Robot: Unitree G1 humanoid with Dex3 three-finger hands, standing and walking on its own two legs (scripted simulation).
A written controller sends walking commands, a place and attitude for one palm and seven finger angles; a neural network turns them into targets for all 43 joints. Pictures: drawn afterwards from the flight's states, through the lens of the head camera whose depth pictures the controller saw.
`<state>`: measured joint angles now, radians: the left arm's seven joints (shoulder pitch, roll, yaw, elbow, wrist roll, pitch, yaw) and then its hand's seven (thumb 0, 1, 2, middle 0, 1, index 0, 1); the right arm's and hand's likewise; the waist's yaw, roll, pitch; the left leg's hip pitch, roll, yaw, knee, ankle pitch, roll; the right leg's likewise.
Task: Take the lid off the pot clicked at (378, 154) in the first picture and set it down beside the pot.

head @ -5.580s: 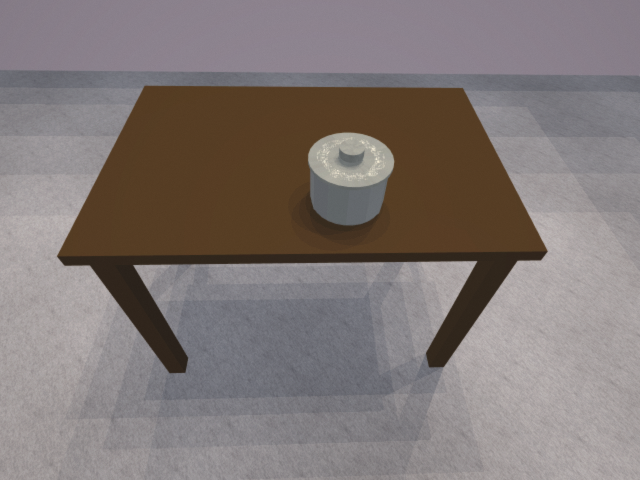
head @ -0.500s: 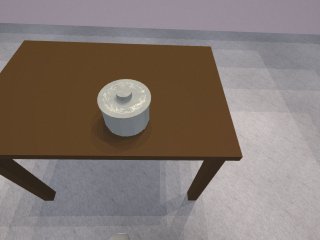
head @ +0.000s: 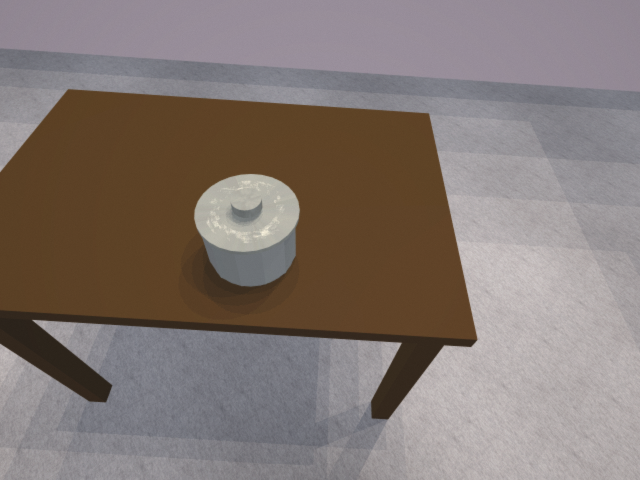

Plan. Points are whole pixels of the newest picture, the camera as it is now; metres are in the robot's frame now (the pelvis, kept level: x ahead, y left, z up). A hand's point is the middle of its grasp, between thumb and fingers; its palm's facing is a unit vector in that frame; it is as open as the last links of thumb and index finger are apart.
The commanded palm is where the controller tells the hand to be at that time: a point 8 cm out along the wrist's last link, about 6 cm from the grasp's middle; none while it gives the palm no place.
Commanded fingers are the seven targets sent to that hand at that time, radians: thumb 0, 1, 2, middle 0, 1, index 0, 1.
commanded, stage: come to a stop and stand still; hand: left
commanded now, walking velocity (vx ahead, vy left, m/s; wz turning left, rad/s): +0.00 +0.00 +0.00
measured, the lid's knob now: (246, 202) +0.50 +0.16 +0.01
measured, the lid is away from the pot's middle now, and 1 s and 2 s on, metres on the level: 0.00 0.00 0.00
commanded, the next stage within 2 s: look again from close up in 0.52 s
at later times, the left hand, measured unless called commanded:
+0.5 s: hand out of the picture +0.04 +0.24 -0.16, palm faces -0.01 -0.95 -0.30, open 7.4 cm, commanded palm none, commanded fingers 0.00 0.90 0.90 -0.20 -0.30 -0.20 -0.30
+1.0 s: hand out of the picture +0.01 +0.19 -0.17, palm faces -0.03 -0.97 -0.23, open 7.4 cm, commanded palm none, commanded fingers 0.00 0.90 0.90 -0.20 -0.30 -0.20 -0.30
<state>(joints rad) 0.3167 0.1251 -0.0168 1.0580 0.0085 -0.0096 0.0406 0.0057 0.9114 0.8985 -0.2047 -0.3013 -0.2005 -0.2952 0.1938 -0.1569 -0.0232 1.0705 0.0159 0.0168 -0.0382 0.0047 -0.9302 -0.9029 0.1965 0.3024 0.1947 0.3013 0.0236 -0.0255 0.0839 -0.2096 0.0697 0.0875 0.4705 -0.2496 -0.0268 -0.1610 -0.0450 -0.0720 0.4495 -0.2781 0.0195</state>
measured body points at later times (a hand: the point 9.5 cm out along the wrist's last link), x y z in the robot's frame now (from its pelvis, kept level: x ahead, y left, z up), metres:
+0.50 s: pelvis -0.02 +0.03 -0.01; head +0.00 +0.02 +0.44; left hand +0.04 +0.29 -0.14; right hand +0.02 -0.21 -0.16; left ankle +0.00 +0.13 -0.74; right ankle -0.03 -0.13 -0.74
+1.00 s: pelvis -0.01 +0.01 +0.00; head +0.02 +0.00 +0.45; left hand +0.01 +0.24 -0.15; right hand +0.00 -0.22 -0.17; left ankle +0.00 +0.13 -0.74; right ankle -0.03 -0.13 -0.74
